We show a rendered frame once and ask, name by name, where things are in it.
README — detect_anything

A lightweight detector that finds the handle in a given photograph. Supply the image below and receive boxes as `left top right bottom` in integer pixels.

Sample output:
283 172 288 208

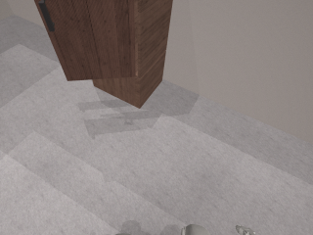
38 0 55 32

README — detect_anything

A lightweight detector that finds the robot right thigh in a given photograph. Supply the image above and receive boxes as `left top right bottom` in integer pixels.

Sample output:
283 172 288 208
181 224 210 235

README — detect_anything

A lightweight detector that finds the right robot hand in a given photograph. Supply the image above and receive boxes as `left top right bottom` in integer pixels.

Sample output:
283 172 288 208
236 224 255 235

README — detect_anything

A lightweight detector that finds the cupboard door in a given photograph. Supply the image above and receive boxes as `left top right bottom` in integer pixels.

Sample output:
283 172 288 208
34 0 136 81

